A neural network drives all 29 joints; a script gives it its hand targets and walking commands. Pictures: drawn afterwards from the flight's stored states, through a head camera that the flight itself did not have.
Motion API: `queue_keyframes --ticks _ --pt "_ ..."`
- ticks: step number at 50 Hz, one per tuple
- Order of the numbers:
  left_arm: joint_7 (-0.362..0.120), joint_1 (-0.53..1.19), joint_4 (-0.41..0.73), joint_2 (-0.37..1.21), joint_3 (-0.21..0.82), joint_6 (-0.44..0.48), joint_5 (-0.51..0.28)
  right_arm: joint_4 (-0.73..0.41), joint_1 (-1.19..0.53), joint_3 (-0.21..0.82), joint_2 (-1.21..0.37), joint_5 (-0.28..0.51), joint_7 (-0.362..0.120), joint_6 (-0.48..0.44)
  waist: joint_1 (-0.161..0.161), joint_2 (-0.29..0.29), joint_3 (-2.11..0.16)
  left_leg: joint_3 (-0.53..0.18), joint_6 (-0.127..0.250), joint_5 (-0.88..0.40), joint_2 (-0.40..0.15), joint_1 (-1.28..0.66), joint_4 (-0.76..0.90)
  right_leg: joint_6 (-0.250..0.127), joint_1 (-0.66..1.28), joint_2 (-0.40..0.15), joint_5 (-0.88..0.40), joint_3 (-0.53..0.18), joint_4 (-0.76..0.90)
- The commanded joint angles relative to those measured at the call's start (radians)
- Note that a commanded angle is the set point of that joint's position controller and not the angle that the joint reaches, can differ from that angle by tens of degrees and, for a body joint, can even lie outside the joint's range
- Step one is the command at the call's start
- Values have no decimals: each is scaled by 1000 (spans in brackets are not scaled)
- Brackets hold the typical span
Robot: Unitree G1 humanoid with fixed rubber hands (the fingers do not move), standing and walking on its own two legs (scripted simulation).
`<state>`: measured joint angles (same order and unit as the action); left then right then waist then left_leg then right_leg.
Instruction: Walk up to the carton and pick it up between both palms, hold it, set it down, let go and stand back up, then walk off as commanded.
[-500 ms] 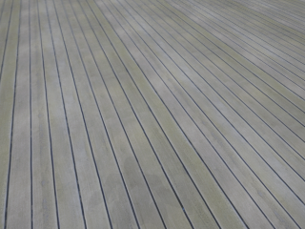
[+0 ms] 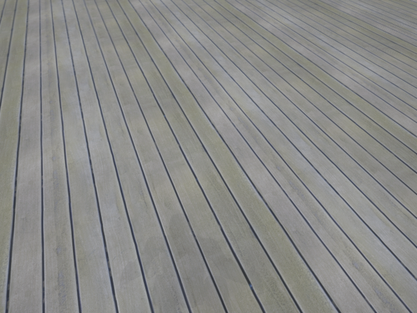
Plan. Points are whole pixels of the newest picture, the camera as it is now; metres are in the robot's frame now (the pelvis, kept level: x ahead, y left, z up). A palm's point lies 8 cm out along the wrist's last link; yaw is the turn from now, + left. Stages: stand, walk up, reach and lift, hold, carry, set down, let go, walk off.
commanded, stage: stand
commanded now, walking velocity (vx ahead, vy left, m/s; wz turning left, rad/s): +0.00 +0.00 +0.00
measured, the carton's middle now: out of the picture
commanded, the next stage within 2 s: walk up in 0.72 s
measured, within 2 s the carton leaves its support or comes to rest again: neither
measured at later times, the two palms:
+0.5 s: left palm out of the picture +0.07 +0.30 -0.11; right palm out of the picture +0.07 -0.30 -0.12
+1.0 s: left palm out of the picture +0.07 +0.30 -0.12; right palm out of the picture +0.07 -0.31 -0.12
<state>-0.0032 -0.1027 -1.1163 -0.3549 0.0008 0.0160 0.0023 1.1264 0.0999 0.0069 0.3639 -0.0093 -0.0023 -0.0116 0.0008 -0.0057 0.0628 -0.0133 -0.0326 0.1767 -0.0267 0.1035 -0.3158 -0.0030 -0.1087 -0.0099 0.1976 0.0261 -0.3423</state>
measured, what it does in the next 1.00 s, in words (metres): stands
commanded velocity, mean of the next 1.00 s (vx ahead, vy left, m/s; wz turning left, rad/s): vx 0.00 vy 0.00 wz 0.00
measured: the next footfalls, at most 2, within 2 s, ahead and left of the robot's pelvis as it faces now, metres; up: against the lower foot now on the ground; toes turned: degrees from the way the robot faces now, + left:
right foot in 1.60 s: -0.11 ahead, -0.13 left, +0.00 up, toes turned -22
left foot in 1.96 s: -0.07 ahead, +0.02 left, +0.00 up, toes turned -38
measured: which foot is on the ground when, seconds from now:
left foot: down 0.00-1.00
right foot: down 0.00-1.00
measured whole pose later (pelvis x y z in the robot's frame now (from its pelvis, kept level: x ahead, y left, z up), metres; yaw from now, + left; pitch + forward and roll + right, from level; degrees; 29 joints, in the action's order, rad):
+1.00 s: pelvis -0.01 +0.00 +0.00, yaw -2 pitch -2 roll +0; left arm -0.02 -0.12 -1.05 -0.35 -0.02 -0.01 0.02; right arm 1.08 0.09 -0.01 0.39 0.00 -0.01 0.02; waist -0.02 -0.02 0.08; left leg 0.01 -0.02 0.21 -0.04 0.17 -0.42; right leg 0.00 -0.17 0.00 0.21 0.00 -0.40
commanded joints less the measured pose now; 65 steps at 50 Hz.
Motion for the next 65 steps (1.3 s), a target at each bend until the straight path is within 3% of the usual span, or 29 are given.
queue_keyframes --ticks 1,10,11,13,23,26,27,30,31,32,45,46,47,49,50,51,52,53,55,56,57,58,59,60,62,63,65 --pt "13 30 52 -222 -38 17 -4 -56 -42 -42 210 2 11 -18 -1 -3 -71 -76 52 -167 -109 -12 31 -25 -6 -128 -173 -108 65" --pt "11 32 54 -216 -38 15 -1 -52 -34 -40 202 0 13 -19 -6 2 -71 -76 49 -142 -104 1 41 -28 7 -126 -139 -100 62" --pt "11 25 53 -223 -39 15 0 -52 -34 -39 206 0 12 -17 -5 24 -63 -83 48 -125 -107 -3 54 -25 -10 -125 -135 -107 64" --pt "11 31 51 -220 -39 16 -1 -51 -34 -40 204 3 11 -17 4 -8 -70 -77 54 -130 -112 -12 42 -26 -8 -130 -128 -111 68" --pt "12 30 51 -220 -39 19 -1 -55 -43 -41 205 2 11 -19 -3 25 -103 -74 50 -183 -108 -32 31 -21 19 -127 -200 -99 61" --pt "13 28 54 -217 -39 16 -1 -54 -44 -38 200 -1 11 -18 -3 9 -88 -73 48 -162 -104 -19 37 -20 16 -128 -171 -100 66" --pt "15 28 49 -220 -39 18 -2 -48 -31 -41 201 2 12 -17 -5 29 -75 -79 47 -162 -106 -16 50 -23 6 -124 -159 -98 66" --pt "13 22 50 -214 -35 20 -2 -51 -28 -43 208 0 11 -16 1 3 -69 -74 45 -133 -106 -14 46 -25 -5 -128 -135 -100 69" --pt "13 30 50 -218 -38 18 -1 -43 -39 -39 203 -2 11 -16 -11 10 -60 -75 46 -115 -102 -3 39 -25 0 -127 -131 -106 75" --pt "12 31 53 -215 -38 17 -2 -55 -33 -42 205 1 10 -16 4 9 -74 -77 45 -122 -104 -8 49 -22 -4 -125 -138 -103 71" --pt "12 35 56 -228 -43 19 2 -52 -41 -38 196 -1 11 -17 -6 13 -92 -75 48 -155 -105 -12 37 -21 19 -130 -167 -107 65" --pt "-12 32 155 -275 -81 -11 19 -120 -58 -81 289 10 3 10 -14 15 -51 24 74 -218 -67 -3 -158 -53 -114 -115 -402 -163 -31" --pt "-11 24 176 -288 -86 -19 18 -135 -41 -80 268 13 7 22 -12 34 -58 45 74 -189 -34 13 -236 -78 -139 -133 -448 -179 -30" --pt "-7 14 209 -311 -102 -30 24 -157 9 -74 223 20 9 36 -12 131 -77 58 67 -70 36 112 -364 -167 -86 -204 -529 -265 -21" --pt "-7 15 224 -314 -111 -36 33 -170 25 -72 197 18 8 42 -14 219 -90 46 63 177 69 181 -462 -232 -59 -264 -598 -324 -18" --pt "-11 10 243 -299 -108 -42 42 -190 23 -73 190 12 4 44 -9 262 -105 -6 65 351 57 194 -519 -271 -90 -296 -597 -378 -3" --pt "-15 30 261 -293 -108 -45 47 -202 49 -73 188 7 0 43 10 258 -106 -44 72 366 27 178 -507 -268 -128 -288 -548 -368 -20" --pt "-19 64 285 -284 -109 -52 46 -204 65 -76 195 13 -6 39 32 265 -126 -35 77 331 29 132 -471 -244 -174 -257 -504 -336 -40" --pt "-22 111 314 -239 -94 -59 33 -200 102 -81 181 8 -5 26 64 190 -171 33 66 117 46 68 -188 -150 -133 -145 -486 -236 -142" --pt "-26 132 343 -209 -87 -61 21 -209 143 -97 236 -4 1 19 81 41 -205 -66 86 -53 -40 -8 -14 -84 -190 -57 -373 -156 -277" --pt "-26 143 368 -171 -79 -61 16 -218 114 -122 334 -23 6 20 75 -187 -167 -324 152 -224 -246 -88 61 -18 -379 88 -48 -102 -427" --pt "-20 55 339 -187 -87 -72 22 -257 70 -126 343 -26 10 20 23 -198 -172 -392 203 -386 -367 -87 41 -6 -412 103 374 -159 -560" --pt "-21 -35 306 -219 -98 -85 16 -279 26 -121 316 -20 13 23 -31 -94 -170 -310 221 -402 -357 -56 -3 -6 -373 78 369 -199 -658" --pt "-21 -83 292 -232 -101 -89 29 -318 -49 -115 334 -11 8 25 -33 -147 -166 -313 285 -332 -405 51 13 -5 -355 71 378 -211 -739" --pt "-38 -28 298 -254 -106 -89 29 -346 -79 -119 320 -18 11 14 -22 -188 -72 -259 281 -289 -369 165 34 3 -363 49 290 -220 -829" --pt "-47 -29 293 -266 -114 -90 23 -348 -99 -118 304 -15 15 11 -37 -162 -83 -175 248 -284 -298 127 21 6 -377 42 235 -218 -841" --pt "-60 -53 299 -257 -112 -93 23 -351 -73 -112 283 -14 22 11 -45 -150 -82 -80 226 -404 -248 29 -39 28 -456 60 202 -199 -859"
